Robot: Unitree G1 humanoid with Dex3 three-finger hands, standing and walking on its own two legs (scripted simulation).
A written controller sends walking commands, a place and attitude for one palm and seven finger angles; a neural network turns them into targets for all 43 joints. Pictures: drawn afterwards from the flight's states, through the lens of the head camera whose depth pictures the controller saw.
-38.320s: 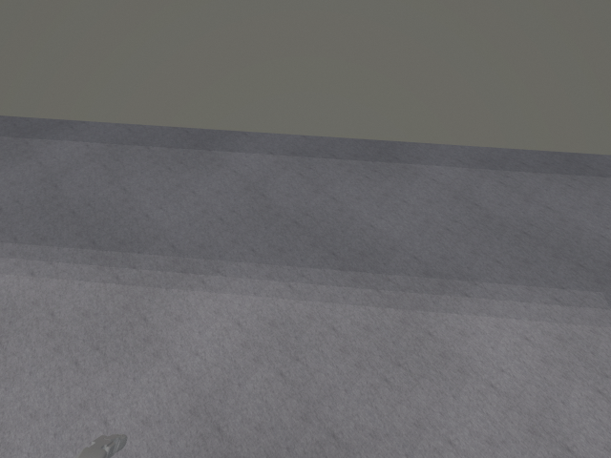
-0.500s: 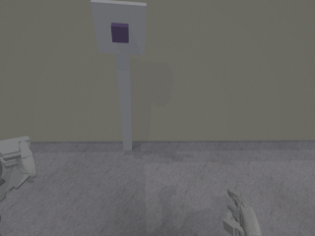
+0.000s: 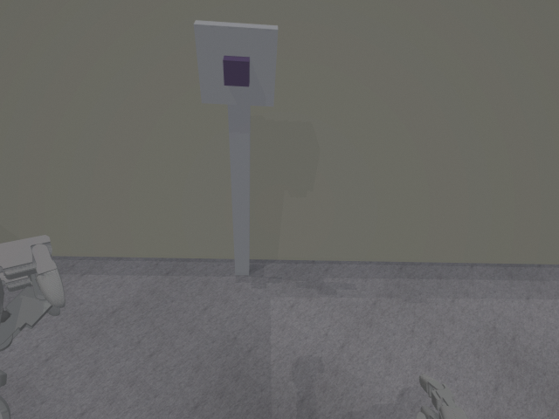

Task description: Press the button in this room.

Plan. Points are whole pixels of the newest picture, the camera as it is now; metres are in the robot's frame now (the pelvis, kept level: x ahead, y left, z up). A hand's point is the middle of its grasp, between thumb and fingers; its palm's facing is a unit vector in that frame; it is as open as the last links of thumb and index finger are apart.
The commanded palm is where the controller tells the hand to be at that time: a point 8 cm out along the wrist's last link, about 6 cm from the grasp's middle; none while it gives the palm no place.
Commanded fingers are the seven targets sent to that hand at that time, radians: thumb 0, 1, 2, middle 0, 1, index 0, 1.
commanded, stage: stop stepping back and stand still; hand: left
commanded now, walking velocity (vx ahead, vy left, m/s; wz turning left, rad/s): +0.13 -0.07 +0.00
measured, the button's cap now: (236, 70) +0.83 +0.13 +0.15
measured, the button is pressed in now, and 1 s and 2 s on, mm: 0 0 0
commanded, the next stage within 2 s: let the arm hang, fingers relaxed in 0.74 s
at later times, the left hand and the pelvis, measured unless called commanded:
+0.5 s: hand (64, 264) +0.23 +0.24 +0.18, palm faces +0.38 -0.81 -0.45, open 3.1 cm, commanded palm +0.17 +0.28 +0.18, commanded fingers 0.00 0.90 0.90 -1.30 -1.50 -1.30 -1.50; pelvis +0.04 +0.00 +0.00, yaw +0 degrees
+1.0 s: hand (103, 373) +0.20 +0.26 -0.05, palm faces +0.06 -0.90 -0.44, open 3.0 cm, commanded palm none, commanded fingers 0.00 0.90 0.90 -0.97 -1.14 -0.97 -1.14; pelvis +0.03 +0.02 +0.00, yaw +1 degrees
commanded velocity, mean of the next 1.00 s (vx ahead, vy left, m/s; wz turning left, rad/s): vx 0.01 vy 0.00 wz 0.00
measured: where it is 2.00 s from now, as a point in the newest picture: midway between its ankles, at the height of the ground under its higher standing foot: outside the picture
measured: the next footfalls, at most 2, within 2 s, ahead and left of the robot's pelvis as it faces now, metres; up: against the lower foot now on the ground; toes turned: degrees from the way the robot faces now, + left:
left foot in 0.36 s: +0.08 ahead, +0.11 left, +0.00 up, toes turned +3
